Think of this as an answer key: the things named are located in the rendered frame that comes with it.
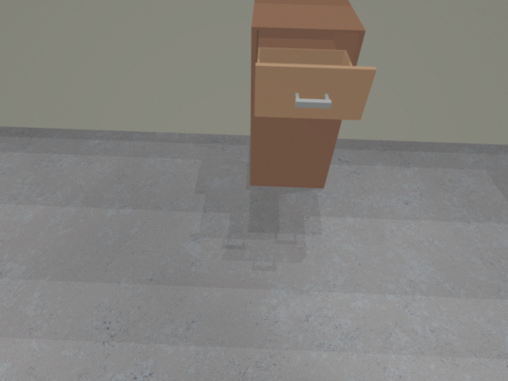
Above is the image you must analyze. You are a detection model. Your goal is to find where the cabinet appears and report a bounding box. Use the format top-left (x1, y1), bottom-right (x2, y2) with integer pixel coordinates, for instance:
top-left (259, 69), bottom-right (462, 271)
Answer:
top-left (250, 0), bottom-right (366, 188)

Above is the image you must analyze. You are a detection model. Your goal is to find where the handle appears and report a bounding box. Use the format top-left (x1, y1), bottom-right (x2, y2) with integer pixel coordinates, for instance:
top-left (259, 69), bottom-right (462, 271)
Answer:
top-left (295, 93), bottom-right (332, 109)

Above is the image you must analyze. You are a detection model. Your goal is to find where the drawer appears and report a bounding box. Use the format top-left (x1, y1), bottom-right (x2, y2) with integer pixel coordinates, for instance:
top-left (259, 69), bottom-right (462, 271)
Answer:
top-left (255, 47), bottom-right (376, 120)

